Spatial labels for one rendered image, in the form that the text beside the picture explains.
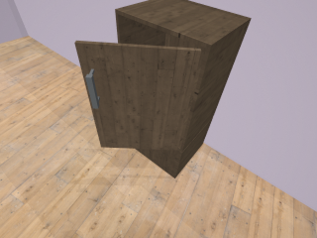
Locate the cupboard door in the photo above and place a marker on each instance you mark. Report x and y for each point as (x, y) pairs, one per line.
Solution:
(144, 92)

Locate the handle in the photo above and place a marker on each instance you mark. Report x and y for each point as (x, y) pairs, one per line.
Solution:
(92, 89)

